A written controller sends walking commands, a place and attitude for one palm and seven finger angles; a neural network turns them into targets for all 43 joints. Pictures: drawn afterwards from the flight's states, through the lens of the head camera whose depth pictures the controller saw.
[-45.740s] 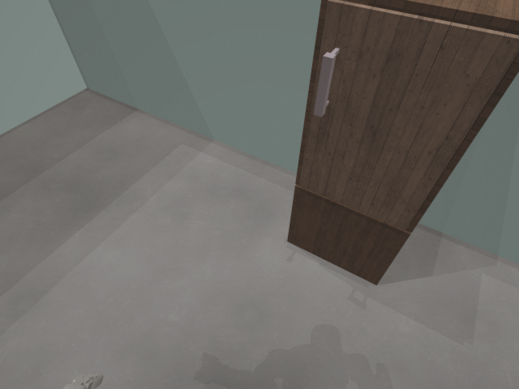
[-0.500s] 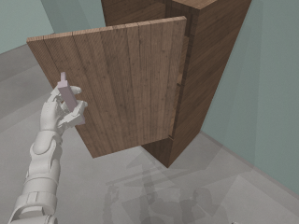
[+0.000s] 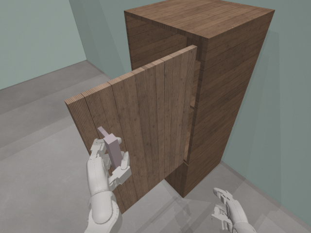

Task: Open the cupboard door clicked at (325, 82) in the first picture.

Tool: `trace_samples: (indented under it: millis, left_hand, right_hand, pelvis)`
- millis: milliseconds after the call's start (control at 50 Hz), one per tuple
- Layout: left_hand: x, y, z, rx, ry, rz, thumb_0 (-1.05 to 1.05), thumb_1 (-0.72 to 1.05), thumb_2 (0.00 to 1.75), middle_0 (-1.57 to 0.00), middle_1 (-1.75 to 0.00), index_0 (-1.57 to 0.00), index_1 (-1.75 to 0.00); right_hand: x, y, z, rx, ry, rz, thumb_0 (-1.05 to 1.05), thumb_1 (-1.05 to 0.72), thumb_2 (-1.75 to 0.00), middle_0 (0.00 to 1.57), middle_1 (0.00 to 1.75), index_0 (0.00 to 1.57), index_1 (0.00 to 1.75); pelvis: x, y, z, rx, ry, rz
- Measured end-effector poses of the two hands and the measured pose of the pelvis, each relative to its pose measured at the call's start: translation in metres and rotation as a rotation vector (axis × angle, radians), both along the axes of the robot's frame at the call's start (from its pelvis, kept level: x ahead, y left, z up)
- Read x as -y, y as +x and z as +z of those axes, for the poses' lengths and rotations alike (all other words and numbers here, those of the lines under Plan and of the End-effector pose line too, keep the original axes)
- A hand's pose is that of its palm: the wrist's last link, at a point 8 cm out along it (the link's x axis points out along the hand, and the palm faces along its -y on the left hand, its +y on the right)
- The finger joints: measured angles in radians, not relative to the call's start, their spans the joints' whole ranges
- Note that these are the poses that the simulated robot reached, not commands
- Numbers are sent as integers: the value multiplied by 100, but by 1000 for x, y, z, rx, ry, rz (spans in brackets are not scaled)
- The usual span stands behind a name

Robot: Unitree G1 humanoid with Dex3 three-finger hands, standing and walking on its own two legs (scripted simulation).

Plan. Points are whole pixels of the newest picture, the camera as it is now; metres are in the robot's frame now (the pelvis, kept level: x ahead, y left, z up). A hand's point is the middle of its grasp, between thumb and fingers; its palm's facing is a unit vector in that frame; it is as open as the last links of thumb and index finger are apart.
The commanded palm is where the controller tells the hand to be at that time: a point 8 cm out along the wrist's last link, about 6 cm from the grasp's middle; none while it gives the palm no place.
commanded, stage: open thumb and fingers to let go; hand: left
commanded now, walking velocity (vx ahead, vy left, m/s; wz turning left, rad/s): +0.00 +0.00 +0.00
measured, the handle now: (112, 153) +0.29 +0.13 +0.09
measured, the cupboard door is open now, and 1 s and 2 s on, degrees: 90 90 94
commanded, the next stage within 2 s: slide the hand sideways off the handle in 0.90 s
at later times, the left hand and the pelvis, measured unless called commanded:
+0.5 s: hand (128, 166) +0.26 +0.08 +0.09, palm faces +0.41 -0.91 +0.00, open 10.6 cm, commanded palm +0.21 +0.12 +0.09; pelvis -0.02 -0.02 +0.00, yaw +2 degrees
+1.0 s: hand (126, 166) +0.25 +0.09 +0.09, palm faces +0.31 -0.95 -0.01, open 14.7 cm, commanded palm +0.21 +0.12 +0.09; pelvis -0.02 +0.02 -0.01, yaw +2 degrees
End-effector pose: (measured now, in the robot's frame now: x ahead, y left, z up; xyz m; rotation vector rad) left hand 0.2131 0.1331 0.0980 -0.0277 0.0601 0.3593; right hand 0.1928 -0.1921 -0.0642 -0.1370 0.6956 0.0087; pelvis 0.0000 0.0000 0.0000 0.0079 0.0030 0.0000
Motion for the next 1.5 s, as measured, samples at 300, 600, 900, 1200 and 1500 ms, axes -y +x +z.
trace_samples:
  millis: [300, 600, 900, 1200, 1500]
  left_hand:
    - [12, 3, -4, 18, 28, 73, 1, 55, 74, -35, -130, -36, -132]
    - [10, 5, -4, 38, 21, 53, 0, -26, 40, -31, -121, -31, -121]
    - [6, 4, -3, 30, 30, -29, -1, -49, 30, -30, -75, -32, -75]
    - [-2, -10, -6, 78, 56, -460, -1, -50, 30, -24, -41, -19, -42]
    - [-7, -22, -7, 71, 21, -429, -1, -50, 30, -18, -32, -18, -32]
  right_hand:
    - [42, -43, -32, -132, -57, -27, 1, -91, -90, 20, 30, 20, 30]
    - [28, -37, -25, -86, -45, -13, 1, -91, -90, 20, 30, 20, 30]
    - [-3, -22, -15, -46, -32, 14, 1, -91, -90, 20, 30, 20, 30]
    - [-15, -47, -20, -27, -14, 4, 1, -91, -90, 20, 30, 20, 30]
    - [-8, -64, -13, 4, -16, -33, 1, -91, -90, 20, 30, 20, 30]
  pelvis:
    - [18, -13, -1, -4, 13, 36]
    - [11, -18, -1, 1, 6, 34]
    - [-9, -17, -3, 7, -9, 26]
    - [-25, -31, -8, 10, -11, 26]
    - [-25, -33, -6, 10, -8, -11]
